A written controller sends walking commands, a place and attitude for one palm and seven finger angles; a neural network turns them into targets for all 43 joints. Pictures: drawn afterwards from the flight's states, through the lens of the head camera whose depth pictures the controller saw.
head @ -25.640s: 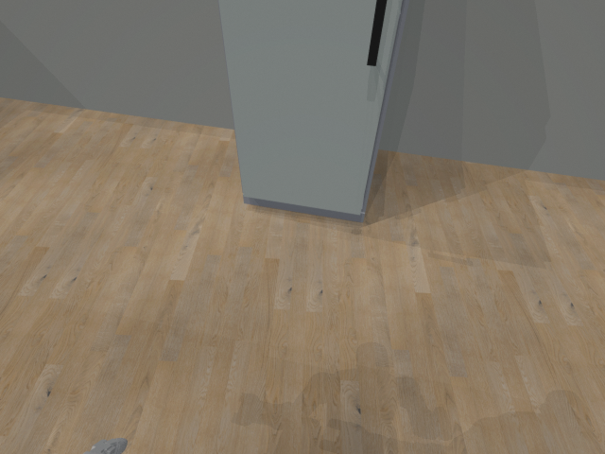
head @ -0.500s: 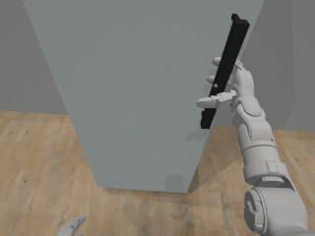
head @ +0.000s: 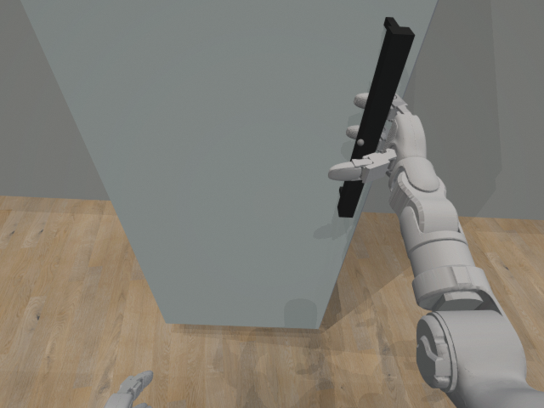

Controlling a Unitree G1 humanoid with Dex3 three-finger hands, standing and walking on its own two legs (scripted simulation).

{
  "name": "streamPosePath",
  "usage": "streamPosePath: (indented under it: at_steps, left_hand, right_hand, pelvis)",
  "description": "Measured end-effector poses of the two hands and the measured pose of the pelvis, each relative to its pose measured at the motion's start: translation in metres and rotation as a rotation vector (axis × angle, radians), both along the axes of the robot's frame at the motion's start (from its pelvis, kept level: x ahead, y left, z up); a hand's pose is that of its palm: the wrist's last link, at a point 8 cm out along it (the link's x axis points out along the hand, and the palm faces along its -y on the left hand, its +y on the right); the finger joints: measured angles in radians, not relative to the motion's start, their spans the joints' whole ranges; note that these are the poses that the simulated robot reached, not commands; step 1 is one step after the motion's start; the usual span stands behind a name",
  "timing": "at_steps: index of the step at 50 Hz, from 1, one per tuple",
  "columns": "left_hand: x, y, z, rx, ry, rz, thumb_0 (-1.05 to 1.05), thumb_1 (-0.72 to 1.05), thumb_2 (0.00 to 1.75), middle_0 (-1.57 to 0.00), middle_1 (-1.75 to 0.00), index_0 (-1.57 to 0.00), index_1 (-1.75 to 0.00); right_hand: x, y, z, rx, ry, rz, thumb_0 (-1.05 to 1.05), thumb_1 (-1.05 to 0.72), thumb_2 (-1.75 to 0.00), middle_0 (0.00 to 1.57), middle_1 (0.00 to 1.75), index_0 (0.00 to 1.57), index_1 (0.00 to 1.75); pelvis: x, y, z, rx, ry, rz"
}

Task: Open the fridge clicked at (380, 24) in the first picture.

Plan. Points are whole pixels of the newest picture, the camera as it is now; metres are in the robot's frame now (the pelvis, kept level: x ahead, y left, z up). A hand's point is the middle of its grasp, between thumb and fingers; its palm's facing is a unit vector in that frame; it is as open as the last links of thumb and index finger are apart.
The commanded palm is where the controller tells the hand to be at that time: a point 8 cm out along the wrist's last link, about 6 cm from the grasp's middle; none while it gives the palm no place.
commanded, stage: slide the fingers in behind the handle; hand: right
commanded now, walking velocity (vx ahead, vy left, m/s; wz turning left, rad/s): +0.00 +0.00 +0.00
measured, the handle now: (363, 133) +0.50 -0.10 +0.17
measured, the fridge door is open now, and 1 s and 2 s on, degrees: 0 0 4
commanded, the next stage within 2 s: grip the handle and tug to test in 0.12 s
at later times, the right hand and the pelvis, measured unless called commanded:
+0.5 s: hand (358, 140) +0.45 -0.08 +0.20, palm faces -0.05 +1.00 +0.00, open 12.1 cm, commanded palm +0.42 -0.13 +0.20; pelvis +0.00 +0.00 +0.00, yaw +0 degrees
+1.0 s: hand (358, 139) +0.45 -0.08 +0.20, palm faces -0.04 +1.00 +0.00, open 5.9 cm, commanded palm +0.42 -0.13 +0.20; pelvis +0.01 +0.00 +0.00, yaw +0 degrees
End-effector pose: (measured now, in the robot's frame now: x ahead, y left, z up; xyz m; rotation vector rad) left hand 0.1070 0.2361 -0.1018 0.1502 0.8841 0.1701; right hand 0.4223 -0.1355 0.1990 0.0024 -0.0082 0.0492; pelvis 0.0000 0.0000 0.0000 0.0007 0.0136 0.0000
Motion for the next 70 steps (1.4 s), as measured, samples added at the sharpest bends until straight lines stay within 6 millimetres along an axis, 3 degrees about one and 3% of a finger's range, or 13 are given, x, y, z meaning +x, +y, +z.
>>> streamPosePath:
  at_steps: [14,19,45,70]
  left_hand:
    - [-0.015,0.0,-0.003,0.01,0.028,0.017,0.01,0.9,0.9,-0.2,-0.3,-0.2,-0.3]
    - [-0.015,0.001,-0.002,0.011,0.023,0.022,0.01,0.9,0.9,-0.2,-0.3,-0.2,-0.3]
    - [0.002,0.004,0.0,0.004,0.009,0.015,0.01,0.9,0.9,-0.2,-0.3,-0.2,-0.3]
    - [0.021,0.004,0.003,-0.005,-0.01,0.008,0.01,0.9,0.9,-0.2,-0.3,-0.2,-0.3]
  right_hand:
    - [0.004,0.001,-0.001,-0.007,0.004,-0.001,-0.01,0.49,-0.31,0.29,1.2,0.28,1.2]
    - [0.006,0.002,-0.001,-0.002,0.002,0.002,-0.01,0.41,-0.34,0.3,1.21,0.3,1.21]
    - [0.009,0.001,-0.002,-0.003,0.0,-0.005,0.01,-0.66,-0.8,0.4,1.37,0.39,1.37]
    - [0.008,0.002,-0.002,-0.002,0.002,-0.013,0.01,-0.68,-0.79,0.36,1.4,0.36,1.4]
  pelvis:
    - [-0.002,-0.004,0.0,0.001,0.006,0.0]
    - [-0.001,-0.004,0.0,0.0,0.01,0.006]
    - [0.008,-0.001,0.0,0.001,0.015,0.006]
    - [0.016,0.002,0.001,0.0,0.01,0.009]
